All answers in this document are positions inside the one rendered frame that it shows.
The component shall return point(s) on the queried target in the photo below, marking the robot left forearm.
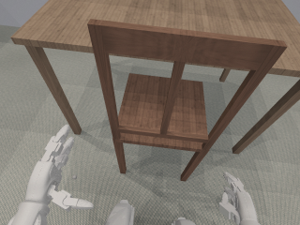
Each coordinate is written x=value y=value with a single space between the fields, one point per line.
x=31 y=213

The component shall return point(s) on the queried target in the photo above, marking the left robot hand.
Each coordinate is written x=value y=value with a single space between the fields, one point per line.
x=40 y=186

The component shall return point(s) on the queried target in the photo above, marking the table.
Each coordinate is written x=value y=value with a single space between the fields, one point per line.
x=62 y=25

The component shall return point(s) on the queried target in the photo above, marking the chair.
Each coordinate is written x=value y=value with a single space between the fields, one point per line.
x=170 y=112

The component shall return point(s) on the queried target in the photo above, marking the right robot hand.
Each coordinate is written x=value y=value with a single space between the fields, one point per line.
x=241 y=206

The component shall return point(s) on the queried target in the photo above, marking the left robot thigh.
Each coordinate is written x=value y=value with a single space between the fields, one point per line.
x=121 y=214

